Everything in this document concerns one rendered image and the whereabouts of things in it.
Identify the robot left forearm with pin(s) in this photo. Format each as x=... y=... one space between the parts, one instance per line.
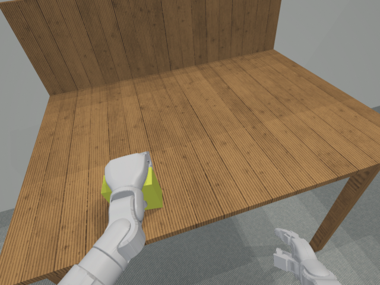
x=122 y=240

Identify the sponge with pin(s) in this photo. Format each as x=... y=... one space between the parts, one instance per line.
x=151 y=190

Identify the robot right forearm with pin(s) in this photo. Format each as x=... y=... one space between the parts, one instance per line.
x=313 y=272

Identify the left robot hand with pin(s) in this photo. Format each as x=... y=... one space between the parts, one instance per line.
x=130 y=170

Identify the table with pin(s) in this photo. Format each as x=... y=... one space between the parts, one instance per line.
x=230 y=123

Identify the right robot hand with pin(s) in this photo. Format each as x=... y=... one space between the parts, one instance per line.
x=301 y=250

